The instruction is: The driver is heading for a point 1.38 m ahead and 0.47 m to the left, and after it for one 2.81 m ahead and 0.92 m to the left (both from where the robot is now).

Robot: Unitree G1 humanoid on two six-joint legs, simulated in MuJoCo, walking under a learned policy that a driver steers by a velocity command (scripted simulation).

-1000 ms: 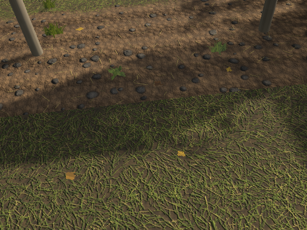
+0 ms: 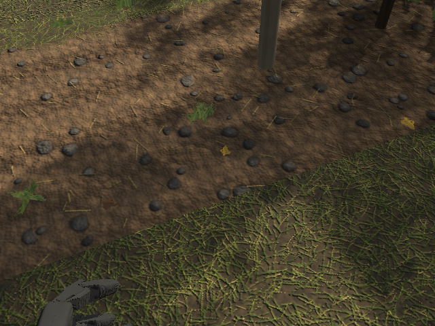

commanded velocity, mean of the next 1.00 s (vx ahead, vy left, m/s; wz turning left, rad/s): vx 0.50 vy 0.00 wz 0.45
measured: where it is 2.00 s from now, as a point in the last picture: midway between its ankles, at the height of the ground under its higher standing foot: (89, 183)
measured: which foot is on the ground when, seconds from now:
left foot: up 0.00-0.46, down 0.48-1.00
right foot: down 0.00-0.48, up 0.50-0.98, down 1.00-1.00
